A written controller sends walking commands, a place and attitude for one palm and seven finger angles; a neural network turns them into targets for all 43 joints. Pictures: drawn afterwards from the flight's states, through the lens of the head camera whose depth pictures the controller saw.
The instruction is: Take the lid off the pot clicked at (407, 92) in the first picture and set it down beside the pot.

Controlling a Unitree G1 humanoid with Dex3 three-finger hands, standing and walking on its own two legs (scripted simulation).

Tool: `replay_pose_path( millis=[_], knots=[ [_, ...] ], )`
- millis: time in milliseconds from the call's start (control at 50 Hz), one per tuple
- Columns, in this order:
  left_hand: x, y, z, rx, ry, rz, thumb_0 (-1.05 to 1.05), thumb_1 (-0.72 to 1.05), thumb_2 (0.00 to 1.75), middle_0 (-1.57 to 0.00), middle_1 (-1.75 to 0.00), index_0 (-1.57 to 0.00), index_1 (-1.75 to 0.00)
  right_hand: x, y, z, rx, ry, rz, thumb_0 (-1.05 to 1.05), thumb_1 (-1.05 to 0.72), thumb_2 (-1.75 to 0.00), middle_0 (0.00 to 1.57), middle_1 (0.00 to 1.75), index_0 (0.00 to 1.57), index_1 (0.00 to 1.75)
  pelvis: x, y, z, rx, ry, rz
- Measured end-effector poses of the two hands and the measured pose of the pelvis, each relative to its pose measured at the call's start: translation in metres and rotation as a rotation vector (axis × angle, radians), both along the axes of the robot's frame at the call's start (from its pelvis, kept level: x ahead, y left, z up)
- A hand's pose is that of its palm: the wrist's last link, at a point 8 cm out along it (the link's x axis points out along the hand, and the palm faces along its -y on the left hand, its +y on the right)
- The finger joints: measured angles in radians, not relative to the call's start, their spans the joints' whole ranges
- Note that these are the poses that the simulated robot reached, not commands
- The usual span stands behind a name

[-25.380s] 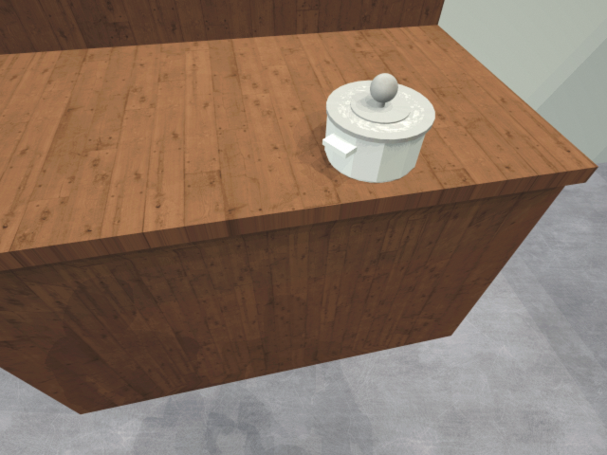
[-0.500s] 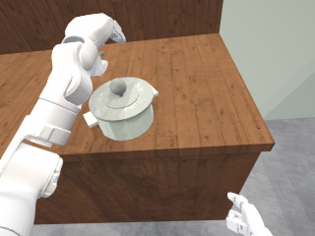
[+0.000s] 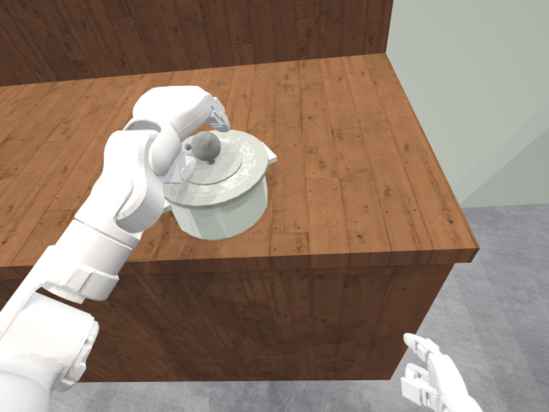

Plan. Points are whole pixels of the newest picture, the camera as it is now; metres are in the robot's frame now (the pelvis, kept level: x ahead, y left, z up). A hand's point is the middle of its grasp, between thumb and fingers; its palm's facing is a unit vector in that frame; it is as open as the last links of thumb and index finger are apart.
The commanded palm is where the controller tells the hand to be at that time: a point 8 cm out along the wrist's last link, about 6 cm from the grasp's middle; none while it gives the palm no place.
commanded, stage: lower the open fingers around the knob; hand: left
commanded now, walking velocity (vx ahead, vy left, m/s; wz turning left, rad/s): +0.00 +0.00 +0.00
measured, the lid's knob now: (205, 146) +0.46 +0.13 +0.17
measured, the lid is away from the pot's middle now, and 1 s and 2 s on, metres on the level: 0.00 0.00 0.00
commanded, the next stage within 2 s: close the fingers and squeeze the knob in 0.90 s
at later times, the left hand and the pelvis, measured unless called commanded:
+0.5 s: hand (192, 156) +0.43 +0.14 +0.18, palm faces -0.14 -0.11 -0.98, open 10.1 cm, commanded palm +0.40 +0.15 +0.25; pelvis +0.01 +0.01 +0.00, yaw +0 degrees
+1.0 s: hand (191, 151) +0.43 +0.14 +0.18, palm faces -0.13 -0.09 -0.99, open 9.9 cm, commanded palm +0.40 +0.15 +0.25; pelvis +0.02 +0.02 +0.00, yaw +0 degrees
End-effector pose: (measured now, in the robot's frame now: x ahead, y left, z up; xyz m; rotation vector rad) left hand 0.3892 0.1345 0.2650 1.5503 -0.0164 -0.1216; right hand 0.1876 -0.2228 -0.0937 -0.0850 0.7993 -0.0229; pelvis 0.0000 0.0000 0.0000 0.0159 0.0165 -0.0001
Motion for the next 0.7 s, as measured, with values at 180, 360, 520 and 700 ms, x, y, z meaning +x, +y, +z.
replay_pose_path(
  millis=[180, 360, 520, 700],
  knots=[
    [0.018, 0.026, -0.008, -0.06, 0.059, 0.151, 0.0, -0.38, 1.74, -0.9, -0.07, -0.92, -0.08, -0.004, 0.004, -0.002, 0.021, 0.024, -0.002, 0.01, -0.91, -0.9, 0.2, 0.3, 0.2, 0.3, 0.0, 0.001, 0.0, -0.002, 0.021, 0.004],
    [0.028, 0.007, 0.001, -0.047, 0.012, 0.054, 0.0, -0.38, 1.74, -0.92, -0.08, -0.86, -0.06, -0.004, 0.007, -0.003, 0.0, 0.017, -0.021, 0.01, -0.91, -0.9, 0.2, 0.3, 0.2, 0.3, 0.006, 0.006, 0.0, -0.004, 0.016, -0.004],
    [0.021, 0.01, -0.03, -0.084, 0.075, 0.037, 0.0, -0.38, 1.74, -0.92, -0.08, -0.86, -0.07, -0.009, 0.004, -0.005, 0.006, 0.048, -0.029, 0.01, -0.91, -0.9, 0.2, 0.3, 0.2, 0.3, 0.011, 0.009, 0.001, -0.009, 0.021, -0.006],
    [0.034, 0.027, -0.037, -0.076, 0.091, 0.104, 0.0, -0.38, 1.74, -0.92, -0.08, -0.88, -0.08, -0.006, 0.007, -0.004, -0.006, 0.06, -0.03, 0.01, -0.91, -0.9, 0.2, 0.3, 0.2, 0.3, 0.012, 0.012, 0.001, -0.011, 0.033, -0.001]
  ],
)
